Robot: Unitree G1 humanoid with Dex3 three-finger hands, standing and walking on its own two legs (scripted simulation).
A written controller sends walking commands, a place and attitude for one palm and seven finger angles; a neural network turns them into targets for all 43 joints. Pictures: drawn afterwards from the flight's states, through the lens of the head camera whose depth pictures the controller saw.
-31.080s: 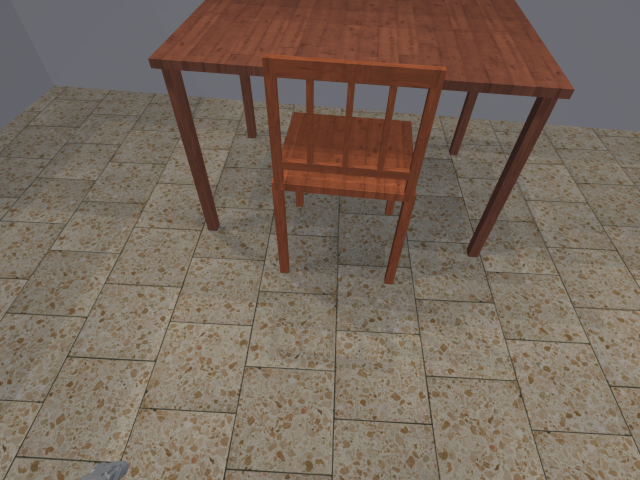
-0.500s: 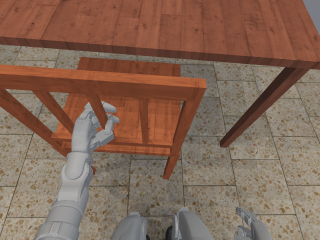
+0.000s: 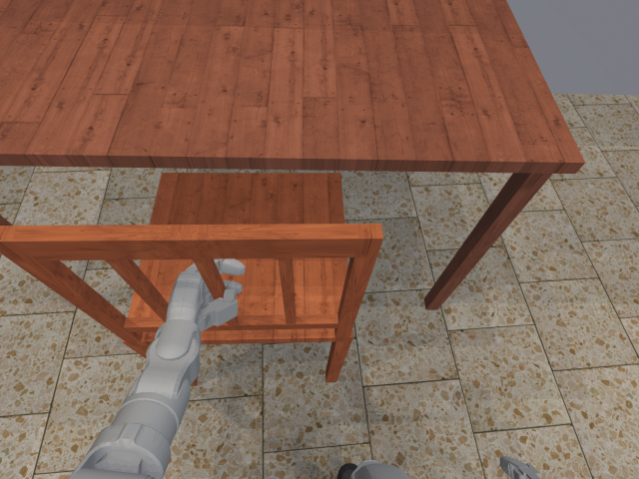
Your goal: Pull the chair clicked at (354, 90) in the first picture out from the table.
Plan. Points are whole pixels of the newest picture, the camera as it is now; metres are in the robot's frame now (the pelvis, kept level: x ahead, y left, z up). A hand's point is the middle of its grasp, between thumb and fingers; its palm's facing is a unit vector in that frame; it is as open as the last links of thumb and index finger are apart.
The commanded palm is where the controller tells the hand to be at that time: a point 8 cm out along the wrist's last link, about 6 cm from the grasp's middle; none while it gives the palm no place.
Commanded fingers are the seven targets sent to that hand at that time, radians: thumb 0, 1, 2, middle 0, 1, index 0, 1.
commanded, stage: step backward, pulling the chair out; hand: left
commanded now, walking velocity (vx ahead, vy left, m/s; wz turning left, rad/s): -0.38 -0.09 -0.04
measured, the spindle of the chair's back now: (219, 292) +0.37 +0.14 -0.09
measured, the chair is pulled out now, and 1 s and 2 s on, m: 0.05 0.25 0.41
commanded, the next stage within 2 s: none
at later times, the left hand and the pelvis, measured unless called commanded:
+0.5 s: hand (252, 351) +0.28 +0.08 -0.06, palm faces +0.03 -0.99 -0.13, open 4.9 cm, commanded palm +0.26 +0.14 -0.06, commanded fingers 0.00 0.90 0.90 -0.50 -1.45 -0.50 -1.45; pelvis -0.06 -0.04 +0.01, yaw +1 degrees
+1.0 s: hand (236, 471) +0.14 +0.09 -0.06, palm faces -0.24 -0.96 -0.12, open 4.9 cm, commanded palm +0.17 +0.15 -0.07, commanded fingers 0.00 0.90 0.90 -0.50 -1.45 -0.50 -1.45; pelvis -0.14 +0.04 +0.00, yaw -1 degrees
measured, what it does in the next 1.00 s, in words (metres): walks backwards: left foot, then right foot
